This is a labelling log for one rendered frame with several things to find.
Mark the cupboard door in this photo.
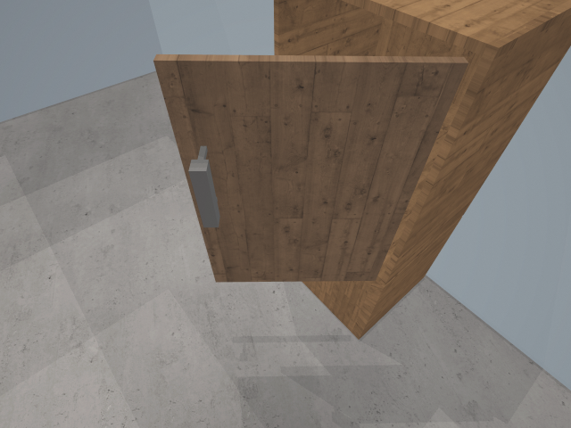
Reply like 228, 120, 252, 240
153, 54, 468, 282

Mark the handle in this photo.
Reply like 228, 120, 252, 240
188, 146, 220, 227

